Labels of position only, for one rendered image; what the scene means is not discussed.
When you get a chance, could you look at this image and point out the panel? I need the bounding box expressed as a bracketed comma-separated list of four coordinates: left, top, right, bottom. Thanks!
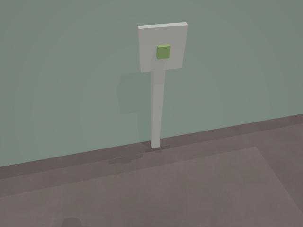
[138, 22, 188, 148]

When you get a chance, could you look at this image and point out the button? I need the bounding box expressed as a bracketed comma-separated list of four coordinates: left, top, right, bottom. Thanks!
[156, 44, 170, 59]

